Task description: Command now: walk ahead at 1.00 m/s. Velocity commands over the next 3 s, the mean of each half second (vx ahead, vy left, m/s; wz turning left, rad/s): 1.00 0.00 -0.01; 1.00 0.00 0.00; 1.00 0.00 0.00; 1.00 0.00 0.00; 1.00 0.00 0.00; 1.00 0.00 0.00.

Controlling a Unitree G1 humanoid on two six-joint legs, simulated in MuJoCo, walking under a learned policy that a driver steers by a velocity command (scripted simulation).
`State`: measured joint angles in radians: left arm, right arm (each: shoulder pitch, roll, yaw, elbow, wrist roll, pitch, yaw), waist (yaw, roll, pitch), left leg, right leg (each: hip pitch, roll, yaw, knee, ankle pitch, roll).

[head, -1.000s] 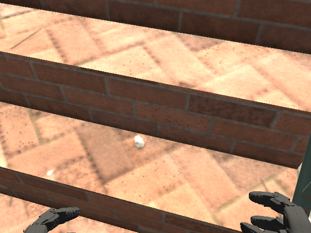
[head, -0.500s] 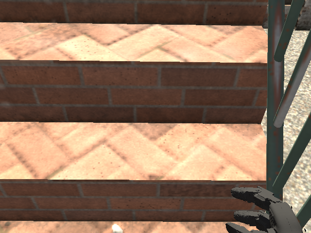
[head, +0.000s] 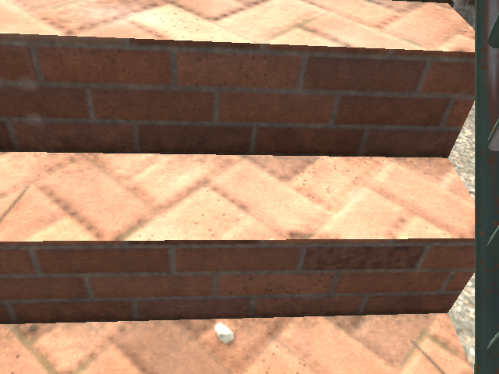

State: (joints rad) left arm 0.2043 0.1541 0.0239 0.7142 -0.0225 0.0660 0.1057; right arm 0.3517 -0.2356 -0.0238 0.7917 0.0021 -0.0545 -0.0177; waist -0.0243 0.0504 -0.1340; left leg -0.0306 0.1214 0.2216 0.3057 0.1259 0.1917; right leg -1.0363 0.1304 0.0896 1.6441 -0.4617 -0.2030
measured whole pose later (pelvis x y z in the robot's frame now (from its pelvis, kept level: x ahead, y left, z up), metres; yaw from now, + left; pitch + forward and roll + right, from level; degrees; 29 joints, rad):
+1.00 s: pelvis +0.03 +0.03 +0.05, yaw +2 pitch +2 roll -3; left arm 0.11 0.19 0.00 0.73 0.07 -0.02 0.07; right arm 0.22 -0.17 0.00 0.66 -0.06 -0.06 -0.02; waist -0.03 -0.02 -0.06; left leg -0.79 -0.11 -0.15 1.91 0.01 0.07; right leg -0.76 0.03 -0.10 1.28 -0.58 -0.09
